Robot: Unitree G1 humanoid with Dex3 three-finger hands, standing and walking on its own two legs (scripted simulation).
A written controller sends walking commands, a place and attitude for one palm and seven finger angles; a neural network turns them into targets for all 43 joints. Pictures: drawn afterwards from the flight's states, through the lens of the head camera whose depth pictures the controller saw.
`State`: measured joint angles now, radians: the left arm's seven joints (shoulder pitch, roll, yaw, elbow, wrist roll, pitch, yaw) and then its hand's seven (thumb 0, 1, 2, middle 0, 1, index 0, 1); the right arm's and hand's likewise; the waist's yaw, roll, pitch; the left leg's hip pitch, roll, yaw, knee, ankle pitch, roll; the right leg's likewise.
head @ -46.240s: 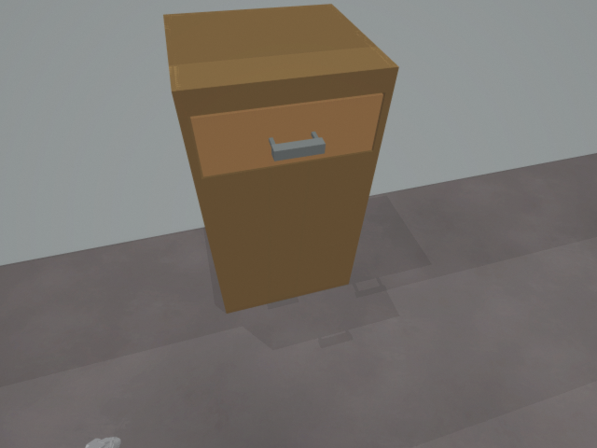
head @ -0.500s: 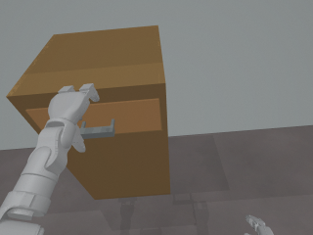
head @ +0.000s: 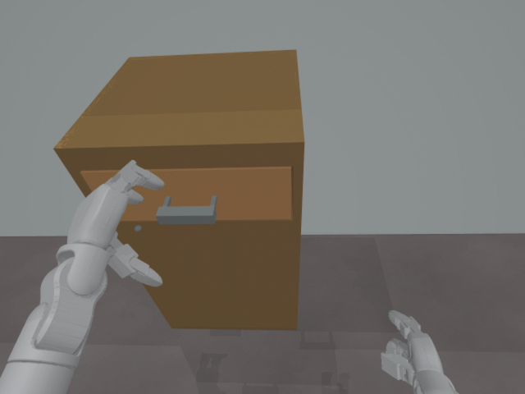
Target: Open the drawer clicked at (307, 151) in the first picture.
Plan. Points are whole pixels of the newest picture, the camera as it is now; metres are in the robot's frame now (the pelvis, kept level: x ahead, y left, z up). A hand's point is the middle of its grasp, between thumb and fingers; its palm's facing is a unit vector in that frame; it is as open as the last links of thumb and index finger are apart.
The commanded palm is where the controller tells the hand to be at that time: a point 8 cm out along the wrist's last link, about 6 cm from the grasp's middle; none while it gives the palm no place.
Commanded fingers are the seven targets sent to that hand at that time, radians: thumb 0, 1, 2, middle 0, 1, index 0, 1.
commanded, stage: draw the hand back to the body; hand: left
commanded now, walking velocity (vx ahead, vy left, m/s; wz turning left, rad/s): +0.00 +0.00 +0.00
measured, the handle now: (188, 207) +0.47 +0.24 -0.02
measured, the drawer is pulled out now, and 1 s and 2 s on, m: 0.00 0.00 0.00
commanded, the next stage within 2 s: step back with the hand held close in 0.92 s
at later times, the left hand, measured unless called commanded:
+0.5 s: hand (101, 271) +0.21 +0.22 +0.16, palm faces +0.33 -0.88 -0.34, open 10.6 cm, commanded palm +0.16 +0.27 +0.18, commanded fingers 0.00 0.55 0.75 -0.22 -0.52 -0.22 -0.52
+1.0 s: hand (78, 304) +0.16 +0.23 +0.16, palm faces +0.41 -0.84 -0.35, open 7.5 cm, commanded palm +0.12 +0.27 +0.18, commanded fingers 0.00 0.90 0.90 -0.20 -0.30 -0.20 -0.30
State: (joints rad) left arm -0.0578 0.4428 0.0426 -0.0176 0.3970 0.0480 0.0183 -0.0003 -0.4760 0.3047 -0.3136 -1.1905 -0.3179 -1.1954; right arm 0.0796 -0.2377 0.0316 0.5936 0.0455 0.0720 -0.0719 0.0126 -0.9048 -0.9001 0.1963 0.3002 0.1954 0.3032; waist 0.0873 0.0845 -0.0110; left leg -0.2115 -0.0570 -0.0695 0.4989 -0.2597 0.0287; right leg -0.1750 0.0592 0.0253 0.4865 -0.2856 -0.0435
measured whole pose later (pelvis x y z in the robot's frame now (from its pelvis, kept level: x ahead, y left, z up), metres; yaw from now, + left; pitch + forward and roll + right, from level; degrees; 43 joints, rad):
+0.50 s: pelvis +0.00 +0.00 +0.01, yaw -1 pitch -4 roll +0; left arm 0.44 0.33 0.25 -0.40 -0.08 -0.09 0.07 0.00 0.22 0.61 -0.25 -0.74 -0.25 -0.74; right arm 0.21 -0.23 0.02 0.64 0.00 -0.09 -0.07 0.02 -0.90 -0.90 0.20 0.30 0.20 0.30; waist 0.05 0.05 0.00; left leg -0.12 -0.04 -0.06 0.42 -0.23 0.02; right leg -0.07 0.08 0.04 0.37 -0.23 -0.05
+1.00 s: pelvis -0.01 -0.01 +0.01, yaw +0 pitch -6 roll -1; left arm 0.51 0.31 0.26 -0.44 -0.07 -0.09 0.10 0.02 0.87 0.89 -0.21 -0.31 -0.21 -0.32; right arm 0.18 -0.20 0.03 0.65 -0.01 -0.13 -0.08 0.01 -0.90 -0.90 0.20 0.30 0.20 0.30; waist 0.08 0.06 0.01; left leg -0.12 -0.03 -0.08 0.43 -0.22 0.01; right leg -0.06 0.08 0.01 0.37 -0.21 -0.06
